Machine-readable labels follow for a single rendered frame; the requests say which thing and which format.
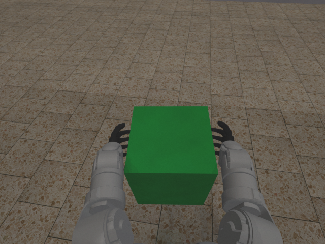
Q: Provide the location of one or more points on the robot left forearm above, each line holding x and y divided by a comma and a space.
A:
106, 188

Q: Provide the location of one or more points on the carton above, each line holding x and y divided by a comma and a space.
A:
170, 156

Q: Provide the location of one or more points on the robot right forearm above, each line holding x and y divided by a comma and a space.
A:
240, 190

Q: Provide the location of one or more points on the robot left hand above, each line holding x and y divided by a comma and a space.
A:
116, 134

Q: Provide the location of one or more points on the robot right upper arm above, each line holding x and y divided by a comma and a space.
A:
240, 227

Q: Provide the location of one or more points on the robot left upper arm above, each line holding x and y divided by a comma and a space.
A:
110, 226

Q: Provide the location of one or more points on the robot right hand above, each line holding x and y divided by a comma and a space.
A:
226, 133

